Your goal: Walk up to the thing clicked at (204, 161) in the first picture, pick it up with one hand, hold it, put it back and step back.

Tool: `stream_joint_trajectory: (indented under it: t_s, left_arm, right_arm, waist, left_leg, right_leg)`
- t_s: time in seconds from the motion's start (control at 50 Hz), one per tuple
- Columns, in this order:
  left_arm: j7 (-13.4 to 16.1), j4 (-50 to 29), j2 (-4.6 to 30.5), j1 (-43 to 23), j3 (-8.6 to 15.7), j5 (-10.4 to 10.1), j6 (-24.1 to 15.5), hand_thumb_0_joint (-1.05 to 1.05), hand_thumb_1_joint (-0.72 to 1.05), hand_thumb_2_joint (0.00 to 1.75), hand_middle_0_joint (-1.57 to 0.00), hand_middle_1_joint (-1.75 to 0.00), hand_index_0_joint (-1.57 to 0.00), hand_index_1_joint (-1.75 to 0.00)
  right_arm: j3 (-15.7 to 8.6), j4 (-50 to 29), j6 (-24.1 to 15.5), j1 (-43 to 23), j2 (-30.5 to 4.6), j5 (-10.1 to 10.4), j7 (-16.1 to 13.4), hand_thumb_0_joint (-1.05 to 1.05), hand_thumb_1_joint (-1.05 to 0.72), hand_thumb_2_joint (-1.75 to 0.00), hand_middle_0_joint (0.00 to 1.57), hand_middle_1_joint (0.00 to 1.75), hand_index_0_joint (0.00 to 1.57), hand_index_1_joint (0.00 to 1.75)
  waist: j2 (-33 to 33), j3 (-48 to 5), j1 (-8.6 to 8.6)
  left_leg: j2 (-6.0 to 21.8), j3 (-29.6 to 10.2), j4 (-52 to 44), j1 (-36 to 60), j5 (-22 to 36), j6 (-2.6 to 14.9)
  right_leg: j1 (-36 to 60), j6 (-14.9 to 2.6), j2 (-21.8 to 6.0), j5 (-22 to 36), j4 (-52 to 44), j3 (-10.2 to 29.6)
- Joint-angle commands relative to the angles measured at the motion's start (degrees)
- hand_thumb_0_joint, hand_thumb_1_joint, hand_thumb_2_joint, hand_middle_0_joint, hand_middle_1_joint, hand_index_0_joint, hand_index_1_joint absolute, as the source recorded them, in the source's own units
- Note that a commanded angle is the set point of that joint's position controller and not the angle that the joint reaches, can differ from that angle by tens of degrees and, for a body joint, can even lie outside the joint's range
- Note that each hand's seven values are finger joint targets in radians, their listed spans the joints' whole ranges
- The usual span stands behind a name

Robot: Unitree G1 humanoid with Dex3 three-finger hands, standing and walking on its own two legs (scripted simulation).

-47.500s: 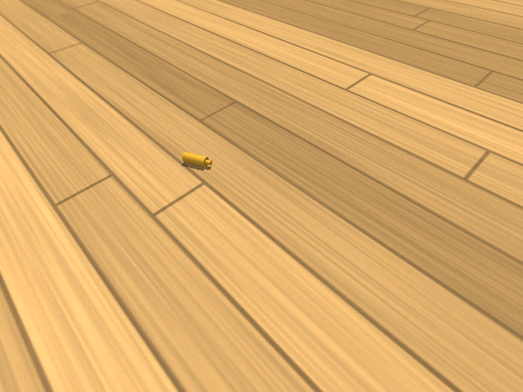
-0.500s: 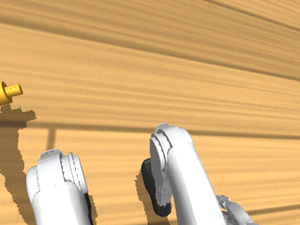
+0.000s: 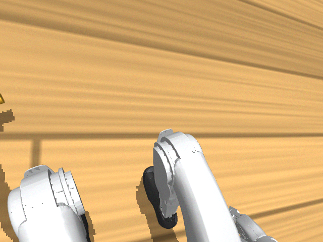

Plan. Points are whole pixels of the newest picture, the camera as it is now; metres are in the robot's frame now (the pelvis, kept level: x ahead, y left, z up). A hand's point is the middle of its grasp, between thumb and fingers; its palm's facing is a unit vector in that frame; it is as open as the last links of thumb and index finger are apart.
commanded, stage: rest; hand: left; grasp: from above
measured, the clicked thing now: out of the picture +0.45 +0.35 -0.25
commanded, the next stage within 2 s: open in 0.94 s
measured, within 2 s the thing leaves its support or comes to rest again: rests again in 1.12 s
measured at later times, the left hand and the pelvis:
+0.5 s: hand out of the picture +0.44 +0.36 -0.24, palm faces -0.45 -0.17 -0.88, open 8.5 cm; pelvis +0.00 +0.00 +0.00, yaw -1 degrees
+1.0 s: hand out of the picture +0.44 +0.36 -0.25, palm faces -0.43 -0.17 -0.88, open 8.5 cm; pelvis +0.00 +0.00 -0.01, yaw -2 degrees
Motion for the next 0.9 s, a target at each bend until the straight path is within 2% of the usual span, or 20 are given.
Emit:
stream_joint_trajectory:
  t_s: [0.0,0.06,0.08,0.14,0.18,0.2,0.22,0.32,0.34,0.36,0.44,0.48,0.5,0.56,0.68,0.74,0.76,0.78,0.8,0.88]
  left_arm:
    - [3.01,-6.72,16.19,-15.12,0.13,-0.73,-0.15,0.0,0.86,0.48,-1.16,-0.45,-1.19,-0.42]
    - [3.9,-7.64,17.62,-15.09,0.64,-1.0,-0.35,0.0,0.86,0.48,-1.17,-0.43,-1.2,-0.41]
    - [3.94,-6.19,16.85,-14.61,0.5,-0.8,-0.15,0.0,0.87,0.49,-1.18,-0.45,-1.2,-0.42]
    - [3.88,-6.29,16.63,-15.5,-0.35,-0.91,0.18,0.0,0.86,0.5,-1.18,-0.43,-1.2,-0.41]
    - [4.27,-6.76,18.2,-14.86,0.92,-1.17,0.27,0.0,0.89,0.49,-1.2,-0.43,-1.22,-0.41]
    - [4.55,-6.88,18.04,-14.41,0.75,-1.63,0.23,0.0,0.88,0.48,-1.2,-0.42,-1.22,-0.4]
    - [4.26,-5.84,17.32,-14.07,0.13,-1.08,0.4,0.0,0.9,0.49,-1.21,-0.43,-1.23,-0.41]
    - [4.7,-6.82,18.51,-14.49,0.63,-1.56,0.36,0.0,0.87,0.52,-1.19,-0.43,-1.21,-0.42]
    - [4.78,-4.56,18.88,-13.93,0.83,-1.5,0.43,0.0,0.88,0.5,-1.2,-0.43,-1.22,-0.41]
    - [4.71,-6.02,17.63,-14.36,-0.4,-1.93,0.16,0.0,0.86,0.5,-1.19,-0.44,-1.21,-0.42]
    - [4.91,-4.87,19.12,-14.0,0.23,-1.83,-0.12,0.0,0.85,0.49,-1.17,-0.42,-1.19,-0.41]
    - [4.93,-5.39,17.67,-14.55,-1.24,-1.57,-0.36,0.0,0.83,0.51,-1.18,-0.43,-1.19,-0.41]
    - [5.32,-5.82,18.63,-14.81,-0.38,-2.01,-0.59,0.0,0.83,0.51,-1.17,-0.43,-1.18,-0.42]
    - [5.68,-4.36,17.81,-14.32,-1.45,-1.46,-0.78,0.0,0.81,0.5,-1.14,-0.45,-1.16,-0.43]
    - [7.01,-3.78,19.56,-15.04,-0.55,-1.24,-0.76,0.0,0.85,0.51,-1.18,-0.45,-1.19,-0.43]
    - [6.73,-2.86,18.54,-15.34,-1.92,-1.15,-0.5,0.0,0.83,0.5,-1.15,-0.46,-1.17,-0.44]
    - [7.13,-3.47,19.6,-14.8,-0.93,-1.31,-0.59,0.0,0.82,0.52,-1.15,-0.45,-1.17,-0.44]
    - [7.01,-2.7,18.92,-14.57,-1.76,-1.34,-0.42,0.0,0.81,0.52,-1.15,-0.44,-1.17,-0.43]
    - [7.35,-3.33,20.24,-14.06,-0.24,-1.58,-0.41,0.0,0.83,0.51,-1.16,-0.45,-1.18,-0.44]
    - [7.49,-1.06,19.95,-13.73,-1.21,-1.27,-0.07,0.0,0.81,0.52,-1.14,-0.47,-1.16,-0.45]
  right_arm:
    - [-4.91,-0.09,-0.46,11.27,-17.77,-0.33,-0.43,0.0,-0.89,-0.89,0.2,0.3,0.2,0.3]
    - [-4.19,-0.19,-0.57,10.95,-17.93,-0.65,-0.45,0.0,-0.89,-0.89,0.2,0.3,0.2,0.3]
    - [-4.24,-0.04,-0.8,11.32,-18.0,-1.1,-0.32,0.0,-0.89,-0.89,0.2,0.3,0.2,0.3]
    - [-3.98,0.02,-1.38,11.17,-18.17,-0.94,0.04,0.0,-0.89,-0.9,0.2,0.3,0.2,0.3]
    - [-3.71,-0.56,-1.62,10.83,-18.79,-1.23,0.12,0.0,-0.89,-0.9,0.2,0.3,0.2,0.3]
    - [-3.66,-0.37,-1.63,10.23,-18.7,-1.0,0.1,0.0,-0.89,-0.9,0.2,0.3,0.2,0.3]
    - [-3.65,-0.41,-1.73,10.49,-18.86,-1.18,0.26,0.0,-0.89,-0.9,0.2,0.3,0.2,0.3]
    - [-3.01,-1.03,-2.08,10.04,-19.14,-1.57,0.52,0.0,-0.89,-0.9,0.2,0.3,0.2,0.3]
    - [-2.95,-0.61,-2.17,10.29,-19.26,-1.46,0.64,0.0,-0.89,-0.9,0.2,0.3,0.2,0.3]
    - [-2.52,-0.36,-2.22,9.66,-18.55,-1.68,0.69,0.0,-0.9,-0.9,0.2,0.3,0.2,0.3]
    - [-2.4,-1.09,-2.48,9.39,-19.64,-1.8,0.71,0.0,-0.89,-0.9,0.2,0.3,0.2,0.3]
    - [-2.06,-0.48,-2.58,9.38,-18.9,-1.79,0.87,0.0,-0.9,-0.9,0.2,0.3,0.2,0.3]
    - [-2.06,-0.69,-2.62,8.84,-19.19,-1.68,0.84,0.0,-0.9,-0.9,0.2,0.3,0.2,0.3]
    - [-1.78,-0.52,-2.79,8.73,-19.35,-1.85,0.92,0.0,-0.9,-0.9,0.2,0.3,0.2,0.3]
    - [-1.21,-0.95,-3.49,8.52,-20.02,-2.25,1.26,0.0,-0.89,-0.9,0.2,0.3,0.2,0.3]
    - [-1.14,-0.67,-4.08,8.39,-20.09,-2.19,1.62,0.0,-0.9,-0.9,0.2,0.3,0.2,0.3]
    - [-0.95,-1.14,-4.01,8.1,-20.34,-2.5,1.52,0.0,-0.9,-0.9,0.2,0.3,0.2,0.3]
    - [-1.09,-0.63,-4.16,8.31,-20.14,-2.01,1.55,0.0,-0.9,-0.9,0.2,0.3,0.2,0.3]
    - [-1.02,-1.36,-4.13,8.1,-20.59,-2.25,1.6,0.0,-0.9,-0.9,0.2,0.3,0.2,0.3]
    - [-0.67,-1.39,-4.4,7.51,-20.75,-2.34,1.84,0.0,-0.9,-0.9,0.2,0.3,0.2,0.3]
  waist:
    - [28.96,-39.63,-1.0]
    - [28.99,-40.2,-0.43]
    - [28.3,-39.54,-1.43]
    - [28.8,-38.71,-1.83]
    - [29.12,-39.3,-1.59]
    - [29.49,-38.97,-0.67]
    - [29.87,-37.75,-1.77]
    - [28.66,-39.56,-1.89]
    - [28.45,-37.54,-2.44]
    - [28.68,-37.32,-1.58]
    - [28.66,-37.78,-2.51]
    - [28.58,-36.71,-2.33]
    - [29.48,-37.63,-2.0]
    - [30.24,-36.32,-2.62]
    - [29.37,-35.96,-2.94]
    - [30.53,-34.45,-3.73]
    - [30.04,-36.33,-3.17]
    - [29.97,-35.54,-2.98]
    - [30.66,-36.99,-2.82]
    - [30.03,-34.58,-3.55]
  left_leg:
    - [1.07,6.5,-14.13,32.98,14.12,1.44]
    - [1.08,6.66,-13.71,31.59,14.41,1.62]
    - [1.17,6.71,-12.97,31.65,14.8,1.67]
    - [1.36,6.19,-13.14,32.45,14.94,1.51]
    - [1.32,6.06,-13.29,32.57,15.53,1.43]
    - [1.32,6.11,-13.66,32.73,15.13,1.28]
    - [1.32,5.96,-13.49,33.13,15.17,1.12]
    - [1.55,5.99,-12.69,31.77,15.45,1.62]
    - [1.52,5.89,-12.6,30.51,14.77,1.61]
    - [1.58,5.91,-13.05,30.75,14.14,1.59]
    - [1.65,5.33,-12.88,31.48,14.2,1.48]
    - [1.68,5.44,-12.97,31.06,13.5,1.5]
    - [1.75,5.08,-13.41,31.98,13.73,1.23]
    - [1.81,4.78,-13.48,32.46,14.25,1.03]
    - [1.89,4.85,-12.94,31.68,13.78,1.24]
    - [2.08,4.49,-12.75,32.21,14.26,1.02]
    - [2.02,4.32,-13.11,32.39,14.45,1.1]
    - [2.02,4.35,-12.86,32.69,14.76,1.01]
    - [2.08,4.23,-13.24,33.62,15.65,0.86]
    - [2.2,4.25,-12.39,31.97,15.13,1.06]
  right_leg:
    - [18.06,-5.24,1.46,16.07,-11.23,-6.84]
    - [20.19,-4.96,1.6,16.97,-11.58,-6.78]
    - [20.24,-4.85,1.59,17.49,-11.6,-6.86]
    - [19.04,-5.02,1.78,17.26,-11.03,-7.08]
    - [20.35,-4.92,1.82,17.74,-11.11,-7.39]
    - [19.61,-5.11,1.77,17.2,-11.12,-7.43]
    - [18.84,-5.18,1.67,16.96,-10.76,-7.7]
    - [21.88,-4.6,2.04,18.41,-11.49,-7.38]
    - [21.04,-4.77,1.95,17.78,-11.12,-7.44]
    - [20.77,-4.75,2.22,17.22,-11.53,-7.48]
    - [21.17,-4.7,2.13,17.23,-11.26,-8.01]
    - [20.57,-4.76,2.38,16.79,-11.32,-7.86]
    - [20.36,-4.84,2.29,16.66,-11.07,-8.24]
    - [19.7,-4.92,2.37,16.98,-10.52,-8.54]
    - [20.37,-4.56,2.42,17.02,-11.04,-8.7]
    - [19.24,-4.68,2.29,17.28,-10.38,-8.69]
    - [20.7,-4.69,2.56,17.45,-10.83,-8.81]
    - [19.66,-4.75,2.4,17.64,-10.41,-8.71]
    - [21.01,-4.65,2.36,18.13,-10.44,-9.03]
    - [19.91,-4.62,2.45,18.03,-10.28,-8.89]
